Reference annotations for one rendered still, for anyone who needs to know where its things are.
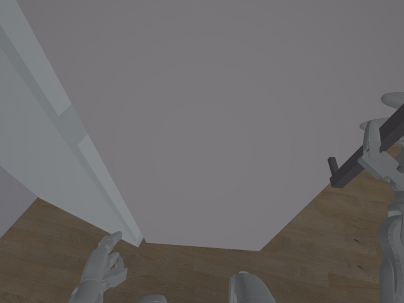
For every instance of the fridge door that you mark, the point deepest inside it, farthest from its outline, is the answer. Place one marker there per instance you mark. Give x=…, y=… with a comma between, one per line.
x=216, y=118

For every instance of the right robot forearm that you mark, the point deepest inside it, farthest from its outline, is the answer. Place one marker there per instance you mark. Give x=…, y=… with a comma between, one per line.
x=391, y=238

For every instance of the robot right thigh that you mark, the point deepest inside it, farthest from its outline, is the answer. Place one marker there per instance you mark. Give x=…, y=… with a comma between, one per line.
x=248, y=288

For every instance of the robot right hand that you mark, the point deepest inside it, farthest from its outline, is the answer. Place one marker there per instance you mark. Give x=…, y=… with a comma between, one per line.
x=382, y=165

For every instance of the left robot forearm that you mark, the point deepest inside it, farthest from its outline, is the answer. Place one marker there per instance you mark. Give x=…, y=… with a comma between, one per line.
x=89, y=291

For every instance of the robot left hand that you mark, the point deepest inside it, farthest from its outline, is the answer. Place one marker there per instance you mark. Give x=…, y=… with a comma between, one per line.
x=99, y=263

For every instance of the handle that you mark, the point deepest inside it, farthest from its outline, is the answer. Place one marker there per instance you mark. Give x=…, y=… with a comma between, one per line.
x=390, y=132

